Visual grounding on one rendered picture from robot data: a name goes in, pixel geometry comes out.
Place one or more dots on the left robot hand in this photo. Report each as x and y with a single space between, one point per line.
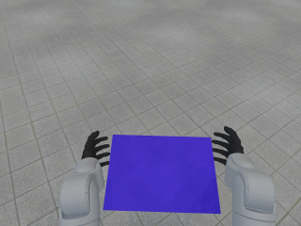
90 149

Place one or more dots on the right robot forearm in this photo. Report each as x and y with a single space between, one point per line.
253 192

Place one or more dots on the right robot hand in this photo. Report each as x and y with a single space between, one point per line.
233 145

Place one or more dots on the carton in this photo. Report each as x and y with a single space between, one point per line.
161 174

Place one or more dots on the left robot forearm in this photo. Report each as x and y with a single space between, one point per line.
79 199

